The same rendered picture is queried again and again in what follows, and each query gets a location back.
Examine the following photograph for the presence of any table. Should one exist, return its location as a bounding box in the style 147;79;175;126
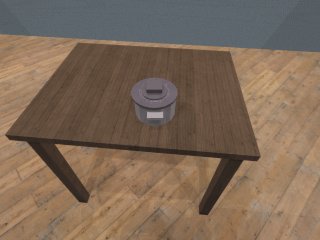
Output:
5;42;261;215

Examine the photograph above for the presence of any lid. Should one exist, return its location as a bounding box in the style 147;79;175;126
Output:
131;77;178;110

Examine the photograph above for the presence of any knob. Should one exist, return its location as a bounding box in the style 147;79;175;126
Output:
146;80;162;93

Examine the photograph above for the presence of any pot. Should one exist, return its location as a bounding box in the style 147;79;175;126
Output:
134;100;176;126

